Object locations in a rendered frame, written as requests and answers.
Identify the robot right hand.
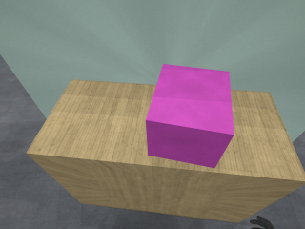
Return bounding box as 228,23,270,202
250,216,275,229

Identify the pedestal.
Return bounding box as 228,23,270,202
26,79,305,223

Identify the carton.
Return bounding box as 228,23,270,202
146,64,234,168

